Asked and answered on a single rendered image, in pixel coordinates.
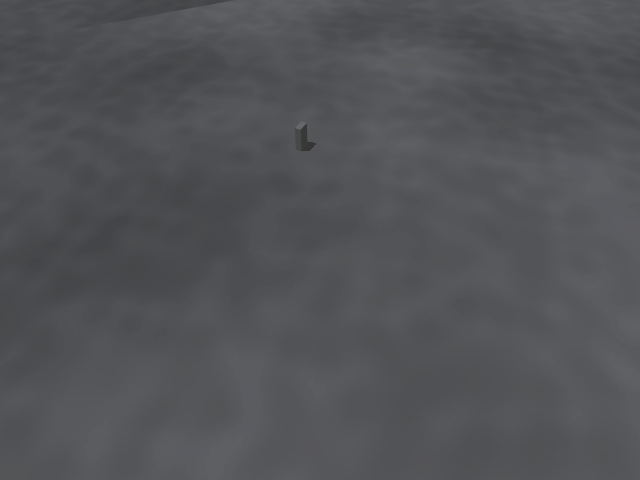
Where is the carton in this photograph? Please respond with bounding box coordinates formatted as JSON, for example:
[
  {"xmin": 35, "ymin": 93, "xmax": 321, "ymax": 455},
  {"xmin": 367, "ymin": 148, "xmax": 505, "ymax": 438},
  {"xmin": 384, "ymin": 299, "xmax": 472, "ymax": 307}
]
[{"xmin": 295, "ymin": 122, "xmax": 307, "ymax": 152}]

